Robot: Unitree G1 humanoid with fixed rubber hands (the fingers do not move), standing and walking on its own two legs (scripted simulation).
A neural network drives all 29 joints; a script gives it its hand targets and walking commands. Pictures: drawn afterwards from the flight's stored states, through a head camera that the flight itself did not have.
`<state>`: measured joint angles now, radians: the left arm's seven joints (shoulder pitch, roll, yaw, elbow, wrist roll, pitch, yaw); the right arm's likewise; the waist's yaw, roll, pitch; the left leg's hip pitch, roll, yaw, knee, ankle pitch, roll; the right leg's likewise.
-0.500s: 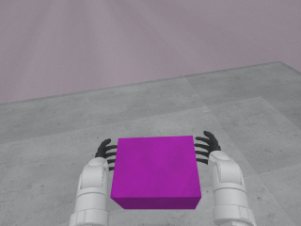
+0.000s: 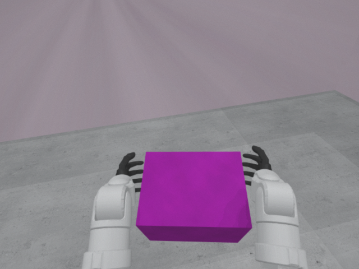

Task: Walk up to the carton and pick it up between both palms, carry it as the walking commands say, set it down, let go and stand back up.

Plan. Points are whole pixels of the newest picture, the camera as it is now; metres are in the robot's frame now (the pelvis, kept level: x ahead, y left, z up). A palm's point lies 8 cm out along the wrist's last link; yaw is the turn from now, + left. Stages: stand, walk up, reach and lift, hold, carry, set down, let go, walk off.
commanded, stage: carry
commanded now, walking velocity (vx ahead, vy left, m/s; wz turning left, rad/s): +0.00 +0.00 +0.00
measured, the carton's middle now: (192, 198) +0.30 -0.01 +0.03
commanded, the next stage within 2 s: none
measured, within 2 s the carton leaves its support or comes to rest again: neither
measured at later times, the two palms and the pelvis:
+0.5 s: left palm (127, 162) +0.33 +0.15 +0.12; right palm (256, 164) +0.33 -0.16 +0.12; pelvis +0.06 +0.01 +0.00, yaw -2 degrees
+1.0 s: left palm (132, 198) +0.25 +0.12 +0.09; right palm (279, 212) +0.22 -0.18 +0.09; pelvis -0.04 +0.01 -0.02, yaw -9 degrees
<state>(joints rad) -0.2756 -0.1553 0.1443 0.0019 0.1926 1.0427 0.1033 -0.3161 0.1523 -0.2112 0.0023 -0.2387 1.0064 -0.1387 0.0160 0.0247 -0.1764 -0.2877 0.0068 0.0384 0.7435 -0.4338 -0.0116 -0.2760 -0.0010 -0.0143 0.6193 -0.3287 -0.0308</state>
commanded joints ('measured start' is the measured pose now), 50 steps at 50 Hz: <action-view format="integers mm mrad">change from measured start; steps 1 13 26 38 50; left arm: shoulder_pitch -484 -371 -366 -366 -415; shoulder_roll -885 -952 -975 -973 -1004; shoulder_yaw -613 -593 -608 -634 -665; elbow -277 -339 -353 -392 -473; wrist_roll -400 -426 -431 -465 -491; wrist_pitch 64 196 202 222 212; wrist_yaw -157 -123 -139 -147 -176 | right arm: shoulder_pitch -401 -383 -372 -307 -375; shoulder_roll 987 999 1027 1021 1064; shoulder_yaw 735 718 733 715 734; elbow -154 -359 -335 -333 -406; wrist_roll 510 527 521 504 514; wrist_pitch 137 237 252 260 235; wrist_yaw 228 177 191 194 205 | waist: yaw -11 -13 -17 -22 6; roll -204 -78 -44 68 -169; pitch -265 -345 -320 -233 -130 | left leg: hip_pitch -81 167 200 308 116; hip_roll -24 136 145 297 82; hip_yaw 82 18 6 26 54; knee -258 -128 -128 -6 -70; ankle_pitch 130 719 740 1114 88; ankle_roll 20 34 62 96 24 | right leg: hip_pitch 267 132 65 -236 -293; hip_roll -222 -164 -132 -33 -135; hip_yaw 162 37 36 37 486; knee -180 -83 -78 58 -158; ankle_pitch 659 766 548 304 394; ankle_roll -68 29 18 37 -64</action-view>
